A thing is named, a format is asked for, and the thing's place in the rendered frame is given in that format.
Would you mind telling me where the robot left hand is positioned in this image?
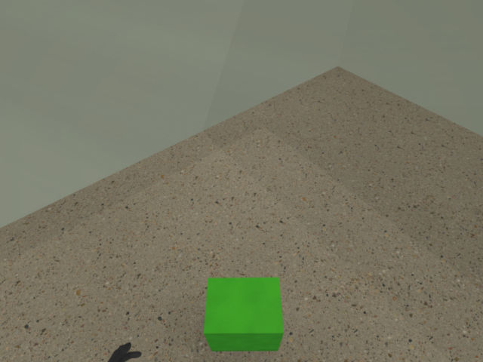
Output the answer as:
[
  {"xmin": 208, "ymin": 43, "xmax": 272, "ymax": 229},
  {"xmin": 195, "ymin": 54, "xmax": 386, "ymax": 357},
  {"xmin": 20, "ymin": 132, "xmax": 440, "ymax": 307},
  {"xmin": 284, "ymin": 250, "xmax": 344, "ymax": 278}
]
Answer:
[{"xmin": 108, "ymin": 342, "xmax": 141, "ymax": 362}]

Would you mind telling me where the carton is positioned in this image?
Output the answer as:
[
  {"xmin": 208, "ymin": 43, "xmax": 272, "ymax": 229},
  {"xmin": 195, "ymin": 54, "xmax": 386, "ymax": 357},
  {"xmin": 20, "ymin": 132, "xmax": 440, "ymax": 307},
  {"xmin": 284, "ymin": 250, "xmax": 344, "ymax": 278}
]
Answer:
[{"xmin": 204, "ymin": 278, "xmax": 284, "ymax": 351}]

